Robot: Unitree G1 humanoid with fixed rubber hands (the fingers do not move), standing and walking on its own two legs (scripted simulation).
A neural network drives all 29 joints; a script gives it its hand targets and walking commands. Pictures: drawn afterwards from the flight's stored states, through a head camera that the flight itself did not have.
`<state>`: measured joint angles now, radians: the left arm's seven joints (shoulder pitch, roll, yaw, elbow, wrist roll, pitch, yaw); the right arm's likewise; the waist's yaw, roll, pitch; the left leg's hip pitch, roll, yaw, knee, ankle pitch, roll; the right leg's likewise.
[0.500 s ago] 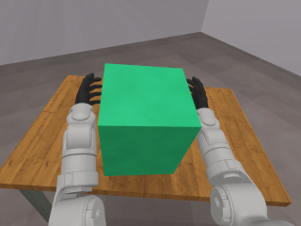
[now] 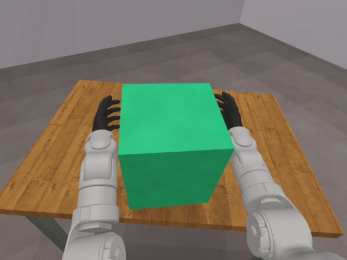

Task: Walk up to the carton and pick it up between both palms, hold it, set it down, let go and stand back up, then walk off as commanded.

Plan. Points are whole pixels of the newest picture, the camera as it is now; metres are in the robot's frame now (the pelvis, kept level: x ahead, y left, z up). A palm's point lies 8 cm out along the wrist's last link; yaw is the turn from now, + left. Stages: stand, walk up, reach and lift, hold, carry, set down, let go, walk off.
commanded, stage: set down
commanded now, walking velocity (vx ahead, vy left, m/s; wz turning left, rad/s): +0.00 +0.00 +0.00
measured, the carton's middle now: (168, 148) +0.38 +0.01 +0.07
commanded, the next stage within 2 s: none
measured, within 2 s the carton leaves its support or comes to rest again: rests again in 0.96 s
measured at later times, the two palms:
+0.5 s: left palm (110, 139) +0.37 +0.15 +0.10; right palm (232, 129) +0.41 -0.15 +0.11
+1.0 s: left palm (113, 147) +0.37 +0.15 +0.07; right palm (230, 137) +0.41 -0.15 +0.08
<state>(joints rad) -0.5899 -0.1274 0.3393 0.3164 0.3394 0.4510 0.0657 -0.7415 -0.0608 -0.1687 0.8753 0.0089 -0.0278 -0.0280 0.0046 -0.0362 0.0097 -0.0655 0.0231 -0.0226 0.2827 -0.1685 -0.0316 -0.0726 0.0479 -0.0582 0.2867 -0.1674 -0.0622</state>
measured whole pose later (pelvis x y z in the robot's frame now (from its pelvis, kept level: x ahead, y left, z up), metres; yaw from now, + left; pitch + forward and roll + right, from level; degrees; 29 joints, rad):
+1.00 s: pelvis +0.00 +0.00 +0.00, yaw -2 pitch +6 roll +0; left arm -0.59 -0.19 0.44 0.57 0.35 0.19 0.13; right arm -0.77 -0.07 -0.36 1.06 -0.19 -0.18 0.07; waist 0.07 0.00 -0.06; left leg -0.23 0.04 0.02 0.28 -0.15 -0.04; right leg -0.25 0.06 -0.05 0.28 -0.14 -0.07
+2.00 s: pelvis +0.00 +0.00 +0.00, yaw -2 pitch +5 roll +1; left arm -0.59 -0.23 0.48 0.57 0.43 0.10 0.09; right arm -0.73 -0.03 -0.50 0.99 -0.31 -0.23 0.13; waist 0.07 -0.01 -0.02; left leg -0.22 0.04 0.04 0.27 -0.14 -0.03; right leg -0.25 0.05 -0.06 0.29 -0.14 -0.07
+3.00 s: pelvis +0.00 +0.00 -0.01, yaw -4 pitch +15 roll -1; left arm -0.68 -0.08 0.20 0.90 0.11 -0.09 0.25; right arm -0.90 -0.24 -0.01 1.32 0.18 -0.24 0.01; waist 0.15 0.03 -0.15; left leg -0.50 0.08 0.06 0.46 -0.22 -0.03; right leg -0.49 0.07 -0.05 0.39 -0.16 -0.07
